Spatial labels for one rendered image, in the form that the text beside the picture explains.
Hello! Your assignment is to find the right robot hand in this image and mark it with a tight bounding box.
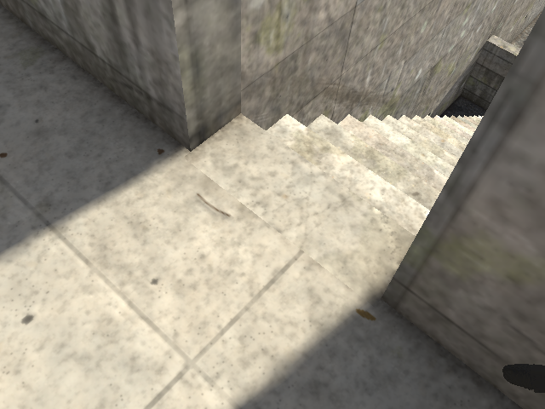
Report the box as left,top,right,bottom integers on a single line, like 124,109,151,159
502,364,545,393

